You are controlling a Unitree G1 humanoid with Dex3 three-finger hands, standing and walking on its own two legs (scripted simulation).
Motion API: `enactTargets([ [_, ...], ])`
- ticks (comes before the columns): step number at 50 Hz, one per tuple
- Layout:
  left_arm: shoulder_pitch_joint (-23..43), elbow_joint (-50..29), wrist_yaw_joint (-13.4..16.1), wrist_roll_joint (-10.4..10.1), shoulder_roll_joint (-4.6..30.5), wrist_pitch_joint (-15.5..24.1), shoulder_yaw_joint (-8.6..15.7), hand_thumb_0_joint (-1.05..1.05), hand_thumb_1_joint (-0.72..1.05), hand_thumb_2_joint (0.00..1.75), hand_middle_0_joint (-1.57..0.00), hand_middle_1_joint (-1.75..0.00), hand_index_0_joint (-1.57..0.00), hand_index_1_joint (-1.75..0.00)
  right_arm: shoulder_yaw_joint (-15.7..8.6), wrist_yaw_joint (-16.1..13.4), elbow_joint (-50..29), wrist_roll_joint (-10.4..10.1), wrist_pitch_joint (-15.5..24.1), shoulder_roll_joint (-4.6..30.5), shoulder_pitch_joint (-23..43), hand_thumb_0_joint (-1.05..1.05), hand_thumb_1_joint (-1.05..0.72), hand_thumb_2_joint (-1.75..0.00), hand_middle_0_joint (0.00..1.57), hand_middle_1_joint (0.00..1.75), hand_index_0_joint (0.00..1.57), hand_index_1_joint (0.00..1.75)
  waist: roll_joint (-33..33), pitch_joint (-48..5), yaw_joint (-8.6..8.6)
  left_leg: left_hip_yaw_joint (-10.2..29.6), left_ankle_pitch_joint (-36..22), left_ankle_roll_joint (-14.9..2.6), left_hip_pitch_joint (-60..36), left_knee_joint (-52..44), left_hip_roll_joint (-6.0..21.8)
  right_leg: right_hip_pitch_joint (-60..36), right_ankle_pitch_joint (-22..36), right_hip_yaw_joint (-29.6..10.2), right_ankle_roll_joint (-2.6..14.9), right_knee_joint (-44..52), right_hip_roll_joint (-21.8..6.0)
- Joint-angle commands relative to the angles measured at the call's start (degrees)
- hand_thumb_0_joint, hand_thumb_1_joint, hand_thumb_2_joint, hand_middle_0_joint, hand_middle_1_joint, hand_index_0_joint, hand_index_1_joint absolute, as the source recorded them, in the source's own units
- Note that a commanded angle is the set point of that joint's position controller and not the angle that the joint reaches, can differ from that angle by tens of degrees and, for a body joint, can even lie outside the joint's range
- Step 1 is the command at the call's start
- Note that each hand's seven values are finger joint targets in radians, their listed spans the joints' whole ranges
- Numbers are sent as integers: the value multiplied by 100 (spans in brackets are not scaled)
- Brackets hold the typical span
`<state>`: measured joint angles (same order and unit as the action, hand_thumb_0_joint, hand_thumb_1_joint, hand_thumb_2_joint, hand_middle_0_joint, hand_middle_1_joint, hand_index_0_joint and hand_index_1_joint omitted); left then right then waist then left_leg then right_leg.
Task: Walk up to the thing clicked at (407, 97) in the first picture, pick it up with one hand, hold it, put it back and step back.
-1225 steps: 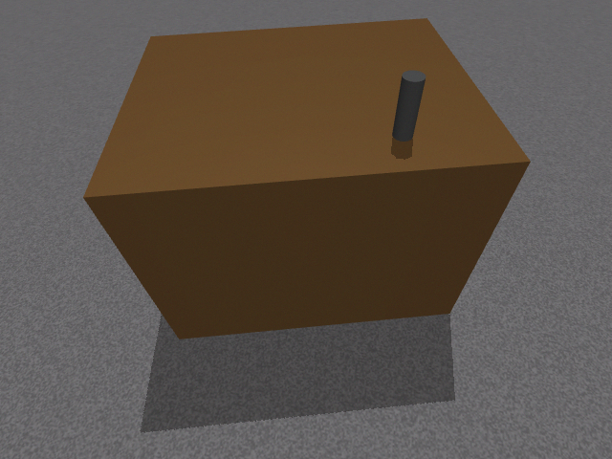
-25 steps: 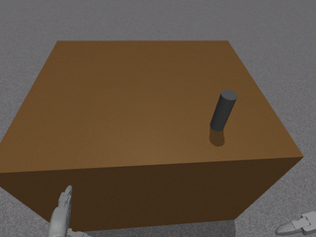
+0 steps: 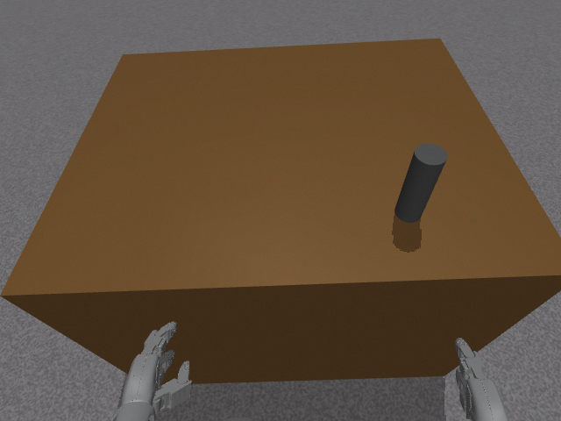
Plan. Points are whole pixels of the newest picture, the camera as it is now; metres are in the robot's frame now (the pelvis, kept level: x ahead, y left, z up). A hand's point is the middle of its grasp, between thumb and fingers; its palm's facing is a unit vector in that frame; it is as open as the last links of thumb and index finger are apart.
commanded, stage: home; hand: right
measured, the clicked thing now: (418, 186) +0.48 -0.19 +0.01
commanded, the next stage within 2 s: none
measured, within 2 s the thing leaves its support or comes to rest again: neither
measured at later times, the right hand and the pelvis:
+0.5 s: hand (429, 382) +0.20 -0.18 -0.10, palm faces -0.01 +0.96 -0.27, open 17.4 cm; pelvis +0.03 +0.00 +0.00, yaw +0 degrees
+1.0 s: hand out of the picture +0.06 -0.26 -0.14, palm faces -0.06 +0.93 -0.37, open 17.4 cm; pelvis +0.00 +0.00 +0.01, yaw +1 degrees
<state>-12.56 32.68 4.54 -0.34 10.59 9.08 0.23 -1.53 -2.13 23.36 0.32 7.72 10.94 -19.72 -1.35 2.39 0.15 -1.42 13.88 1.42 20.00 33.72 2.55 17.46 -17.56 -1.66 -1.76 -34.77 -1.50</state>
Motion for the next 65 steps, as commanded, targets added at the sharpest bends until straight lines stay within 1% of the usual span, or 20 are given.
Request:
enactTargets([
  [1,396,-849,31,21,572,274,238,0,90,90,-20,-30,-20,-30,-314,-157,-840,-20,308,829,778,0,53,-7,5,6,5,6,761,-1290,-35,-214,-582,-171,-851,-492,-162,-51,792,337,105,723,187],
  [2,65,-154,20,103,1070,206,331,0,90,90,-20,-30,-20,-30,-1123,-353,-797,10,299,1389,535,0,58,-4,5,5,5,5,983,-1023,-234,-173,-440,-200,-814,-456,-192,15,602,367,78,662,217],
  [3,200,-291,4,96,873,189,216,0,90,90,-20,-30,-20,-30,-550,-309,-406,44,221,861,191,0,55,-5,5,5,5,5,754,-772,-74,-186,-443,-190,-768,-506,-212,98,619,381,103,668,204],
  [4,245,-320,-14,92,761,203,175,0,90,90,-20,-30,-20,-30,-322,-284,-533,9,217,649,412,0,55,-5,5,5,5,5,636,-798,-77,-185,-417,-158,-842,-551,-210,140,555,400,122,661,218],
  [6,369,-327,-16,83,695,201,145,0,90,90,-20,-30,-20,-30,-454,-379,-709,-6,178,730,525,0,56,-5,5,5,5,5,630,-909,-131,-194,-717,-154,-1016,-558,-210,113,850,420,111,647,214],
  [8,445,-354,-39,72,724,107,156,0,90,90,-20,-30,-20,-30,-362,-366,-448,-9,107,645,309,0,54,-6,5,5,5,5,314,-673,-77,-219,-718,-124,-852,-592,-226,167,858,413,156,648,208],
  [9,433,-276,-65,72,706,81,145,0,90,90,-20,-30,-20,-30,-93,-325,-256,-29,92,325,297,0,54,-6,5,5,5,5,154,-499,15,-227,-643,-105,-727,-608,-240,170,748,421,172,653,200],
  [11,430,-224,-90,72,748,25,187,0,90,90,-20,-30,-20,-30,-18,-313,-294,-37,101,256,620,0,53,-6,5,5,5,5,-37,-412,44,-256,-476,-103,-556,-643,-257,134,602,400,192,690,173],
  [16,489,-282,-97,44,775,-27,216,0,90,90,-20,-30,-20,-30,5,-328,-556,-50,120,333,1130,0,55,-5,5,5,5,5,-173,-816,45,-227,-852,-92,-683,-528,-234,-138,984,397,203,637,157],
  [21,345,-112,-63,42,813,-105,258,0,90,90,-20,-30,-20,-30,-264,-428,-597,-31,70,621,1104,0,57,-4,5,5,5,5,160,-1187,-49,-187,-1183,-117,-937,-445,-227,-287,1347,399,157,585,162],
  [22,63,490,-208,360,1878,-336,466,0,90,90,-20,-30,-20,-30,-454,-208,728,297,-132,1986,356,0,57,-4,5,5,5,5,306,-1438,-82,316,-2648,-323,-1282,160,423,-429,2810,-105,281,216,-382],
  [24,-67,580,-269,337,1811,-513,449,0,90,90,-20,-30,-20,-30,-460,-93,958,252,-289,1902,321,0,58,-4,5,5,5,5,293,-1684,-29,306,-2973,-478,-1431,263,454,-529,3002,-104,324,144,-375],
  [25,29,609,-285,294,1760,-538,433,0,90,90,-20,-30,-20,-30,-388,-45,1010,187,-293,1711,368,0,58,-4,5,5,5,5,396,-1648,-35,309,-2973,-444,-1311,257,431,-653,3050,-128,325,139,-407],
  [30,352,1036,-380,225,1783,-667,306,0,90,90,-20,-30,-20,-30,-141,98,1645,143,-366,1675,1033,0,59,-3,5,5,5,5,187,-418,41,286,-1031,-377,-704,-419,388,-91,1032,-140,328,723,-328],
  [33,447,1295,-412,226,1871,-704,274,0,90,90,-20,-30,-20,-30,-124,139,2022,146,-413,1870,1095,0,56,-5,5,5,5,5,171,-127,13,406,-870,-369,-550,-676,398,-255,787,-241,372,947,-344],
  [36,442,1571,-440,192,1932,-745,255,0,90,90,-20,-30,-20,-30,-97,134,2380,130,-424,2019,1144,0,57,-4,5,5,5,5,-34,-296,34,504,-1051,-350,-718,-878,463,-558,895,-233,342,1009,-314],
  [43,534,2157,-460,170,2186,-791,181,0,90,90,-20,-30,-20,-30,10,141,3028,72,-488,2196,1293,0,56,-5,5,5,5,5,96,-279,24,537,-593,-287,-986,-1252,438,-710,648,-317,331,1488,-375],
  [53,448,2620,-487,167,2296,-830,157,0,90,90,-20,-30,-20,-30,20,178,3513,82,-608,2370,1184,0,52,-7,6,6,6,6,20,255,-33,735,1164,-287,-618,-1773,421,-377,-502,-360,309,1861,-321],
  [61,400,2772,-492,145,2209,-817,174,0,90,90,-20,-30,-20,-30,22,169,3613,72,-598,2312,1247,0,53,-6,5,6,5,6,55,131,-5,787,1026,-295,-639,-1810,462,-488,-231,-362,322,1803,-347],
  [65,413,2793,-468,142,2246,-787,178,0,90,90,-20,-30,-20,-30,20,178,3645,42,-603,2243,1264,0,53,-6,5,6,5,6,222,-15,-34,661,431,-290,-984,-1568,421,-403,-47,-473,330,1960,-441],
])
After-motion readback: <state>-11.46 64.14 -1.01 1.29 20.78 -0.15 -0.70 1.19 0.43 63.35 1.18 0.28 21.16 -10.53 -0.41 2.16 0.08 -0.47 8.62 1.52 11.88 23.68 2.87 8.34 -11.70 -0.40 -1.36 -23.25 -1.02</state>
